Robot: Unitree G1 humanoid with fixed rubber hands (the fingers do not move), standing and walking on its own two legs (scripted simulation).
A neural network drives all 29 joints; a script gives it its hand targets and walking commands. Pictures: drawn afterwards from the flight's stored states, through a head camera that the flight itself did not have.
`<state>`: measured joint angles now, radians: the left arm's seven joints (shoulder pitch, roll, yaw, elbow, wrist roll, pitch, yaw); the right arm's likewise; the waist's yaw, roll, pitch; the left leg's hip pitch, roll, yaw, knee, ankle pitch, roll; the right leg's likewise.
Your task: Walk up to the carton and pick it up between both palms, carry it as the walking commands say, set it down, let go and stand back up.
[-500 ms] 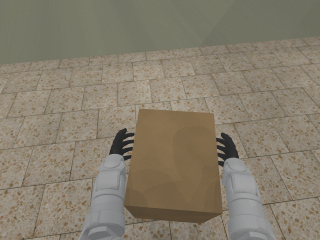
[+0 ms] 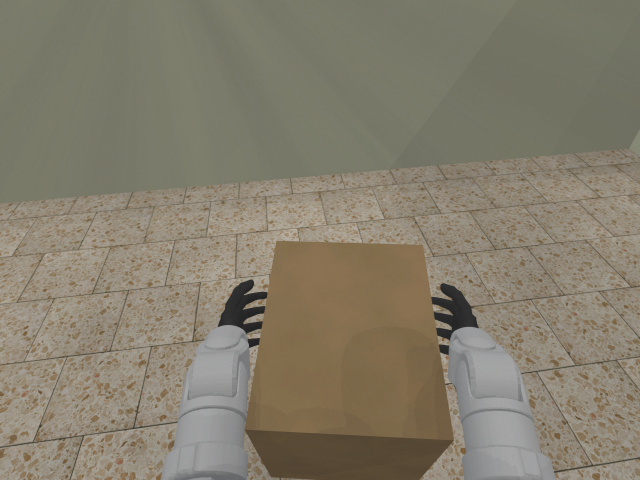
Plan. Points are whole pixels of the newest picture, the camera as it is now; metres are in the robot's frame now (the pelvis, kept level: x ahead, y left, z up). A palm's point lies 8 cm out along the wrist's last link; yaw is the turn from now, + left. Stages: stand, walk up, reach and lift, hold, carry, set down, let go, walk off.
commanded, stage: reach and lift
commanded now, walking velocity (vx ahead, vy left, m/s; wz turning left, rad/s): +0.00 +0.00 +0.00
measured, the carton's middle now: (345, 363) +0.31 -0.03 -0.03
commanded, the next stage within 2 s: hold in 1.42 s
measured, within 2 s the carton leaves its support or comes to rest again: neither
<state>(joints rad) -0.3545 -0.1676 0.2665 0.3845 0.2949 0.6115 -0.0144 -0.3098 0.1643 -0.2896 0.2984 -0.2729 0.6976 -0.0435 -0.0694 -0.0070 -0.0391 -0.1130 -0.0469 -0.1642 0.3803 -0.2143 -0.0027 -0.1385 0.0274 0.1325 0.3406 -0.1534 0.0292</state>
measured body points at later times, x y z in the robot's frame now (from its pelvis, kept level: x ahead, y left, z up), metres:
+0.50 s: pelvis +0.00 +0.00 +0.00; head -0.05 +0.00 +0.45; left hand +0.31 +0.14 +0.05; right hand +0.30 -0.16 +0.04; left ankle +0.00 +0.13 -0.75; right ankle +0.02 -0.14 -0.75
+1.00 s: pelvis +0.00 -0.01 +0.00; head -0.04 -0.01 +0.45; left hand +0.31 +0.14 +0.05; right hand +0.31 -0.16 +0.04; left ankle +0.00 +0.12 -0.75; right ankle +0.02 -0.14 -0.75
